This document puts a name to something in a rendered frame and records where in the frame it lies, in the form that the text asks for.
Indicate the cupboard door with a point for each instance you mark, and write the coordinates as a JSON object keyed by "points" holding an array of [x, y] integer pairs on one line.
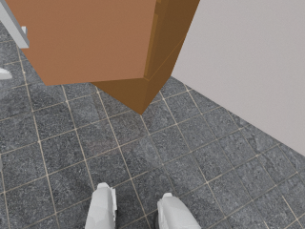
{"points": [[81, 41]]}

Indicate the handle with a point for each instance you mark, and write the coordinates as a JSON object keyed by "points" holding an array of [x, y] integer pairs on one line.
{"points": [[19, 34]]}

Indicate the robot left thigh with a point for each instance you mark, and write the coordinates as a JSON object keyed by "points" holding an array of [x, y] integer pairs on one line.
{"points": [[103, 205]]}

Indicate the robot thigh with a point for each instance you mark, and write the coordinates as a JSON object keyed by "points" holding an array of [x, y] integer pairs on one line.
{"points": [[103, 205], [174, 212]]}

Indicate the robot left hand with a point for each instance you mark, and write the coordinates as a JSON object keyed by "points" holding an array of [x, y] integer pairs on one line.
{"points": [[4, 74]]}

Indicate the robot right thigh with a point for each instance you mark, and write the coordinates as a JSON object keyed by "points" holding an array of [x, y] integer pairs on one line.
{"points": [[174, 212]]}

